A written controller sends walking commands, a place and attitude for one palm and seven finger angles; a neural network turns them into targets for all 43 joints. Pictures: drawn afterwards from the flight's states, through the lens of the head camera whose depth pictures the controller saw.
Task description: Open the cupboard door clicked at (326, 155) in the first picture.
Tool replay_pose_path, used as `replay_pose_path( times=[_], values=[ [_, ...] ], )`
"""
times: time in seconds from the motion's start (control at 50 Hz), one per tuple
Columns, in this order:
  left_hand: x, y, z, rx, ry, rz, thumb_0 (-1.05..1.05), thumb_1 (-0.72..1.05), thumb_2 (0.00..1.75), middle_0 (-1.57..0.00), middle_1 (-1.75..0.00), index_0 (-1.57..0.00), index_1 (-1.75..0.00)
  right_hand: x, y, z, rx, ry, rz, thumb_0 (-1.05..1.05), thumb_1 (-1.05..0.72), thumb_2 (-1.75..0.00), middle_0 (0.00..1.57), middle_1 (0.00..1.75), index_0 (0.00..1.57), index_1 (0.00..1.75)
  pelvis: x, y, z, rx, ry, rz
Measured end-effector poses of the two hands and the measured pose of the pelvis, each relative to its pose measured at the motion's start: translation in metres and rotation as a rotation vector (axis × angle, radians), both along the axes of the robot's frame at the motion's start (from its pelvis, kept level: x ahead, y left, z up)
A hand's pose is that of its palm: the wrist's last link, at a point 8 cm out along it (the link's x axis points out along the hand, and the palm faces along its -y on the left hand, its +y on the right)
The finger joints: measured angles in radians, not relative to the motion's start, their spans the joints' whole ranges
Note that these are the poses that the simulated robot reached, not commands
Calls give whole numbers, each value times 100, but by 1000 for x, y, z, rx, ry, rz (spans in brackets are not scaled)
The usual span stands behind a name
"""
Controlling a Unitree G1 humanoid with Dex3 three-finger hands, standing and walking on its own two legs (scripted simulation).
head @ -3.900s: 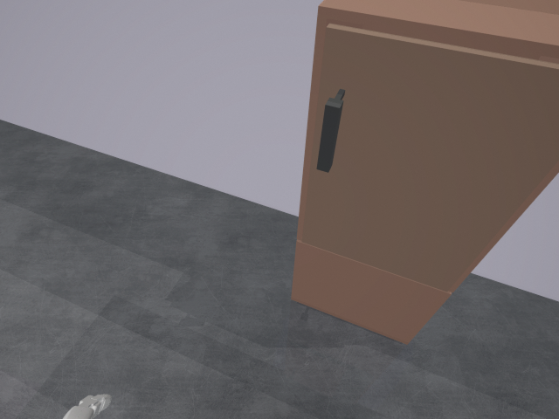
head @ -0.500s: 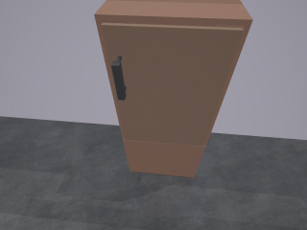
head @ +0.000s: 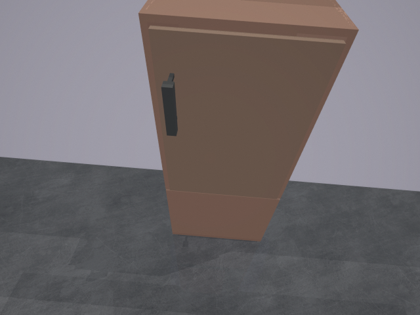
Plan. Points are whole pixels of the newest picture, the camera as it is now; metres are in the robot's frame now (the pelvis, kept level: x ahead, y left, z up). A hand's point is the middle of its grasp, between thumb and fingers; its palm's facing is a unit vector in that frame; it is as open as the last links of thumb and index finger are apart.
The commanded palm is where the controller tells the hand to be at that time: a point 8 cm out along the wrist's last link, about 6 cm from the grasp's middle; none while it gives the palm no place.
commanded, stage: come to a stop and stand still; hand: left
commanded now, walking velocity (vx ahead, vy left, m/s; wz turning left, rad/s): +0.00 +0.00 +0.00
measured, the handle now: (171, 105) +0.56 +0.14 +0.08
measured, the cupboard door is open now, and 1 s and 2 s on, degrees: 0 0 0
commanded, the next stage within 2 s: look again from close up in 0.62 s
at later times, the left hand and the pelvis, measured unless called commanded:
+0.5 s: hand out of the picture -0.05 +0.14 -0.18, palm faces +0.04 -0.99 -0.16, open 7.4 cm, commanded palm none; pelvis -0.03 -0.01 +0.00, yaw +0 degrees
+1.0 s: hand out of the picture -0.05 +0.17 -0.18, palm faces +0.03 -0.97 -0.23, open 7.4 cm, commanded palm none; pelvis -0.04 -0.01 -0.01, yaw +1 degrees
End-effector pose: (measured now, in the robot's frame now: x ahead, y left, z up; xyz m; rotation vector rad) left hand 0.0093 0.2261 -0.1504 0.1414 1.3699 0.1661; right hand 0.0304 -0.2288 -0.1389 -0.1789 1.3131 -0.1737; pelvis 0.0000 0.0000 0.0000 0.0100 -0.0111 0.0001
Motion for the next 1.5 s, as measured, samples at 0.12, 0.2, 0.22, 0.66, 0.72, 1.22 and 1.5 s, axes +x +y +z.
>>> replay_pose_path(
  times=[0.12,0.2,0.22,0.66,0.72,1.22,1.5],
  values=[
    [2,5,6,20,-19,-14,0,91,90,-20,-30,-19,-30,-30,1,-3,21,60,-14,0,-92,-90,20,30,20,30,-7,-2,2,1,-6,2],
    [-6,1,7,17,-9,-16,0,91,90,-20,-30,-19,-30,-50,3,-4,38,97,-24,1,-92,-90,20,30,20,30,-12,-4,3,0,-8,4],
    [-9,-1,7,15,-4,-16,0,91,90,-20,-30,-19,-30,-54,3,-5,42,105,-27,1,-91,-90,20,30,20,30,-13,-5,3,-1,-9,4],
    [-81,-46,1,-58,101,34,0,91,90,-20,-30,-20,-30,-76,-3,-4,51,110,-28,1,-91,-90,20,30,20,30,-34,-19,3,-9,-18,9],
    [-84,-47,2,-58,103,36,0,91,90,-20,-30,-20,-30,-76,-5,-4,49,104,-28,1,-91,-90,20,30,20,30,-36,-19,3,-10,-19,9],
    [-37,-13,9,47,-37,-32,0,91,90,-20,-30,-20,-30,-61,-16,-15,67,27,15,1,-92,-90,20,30,20,30,-38,-22,-6,3,2,6],
    [-31,-32,-3,-5,-2,-23,0,91,90,-20,-30,-20,-30,-42,-26,-13,44,30,14,1,-91,-90,20,30,20,30,-22,-30,-9,-1,7,2]
  ],
)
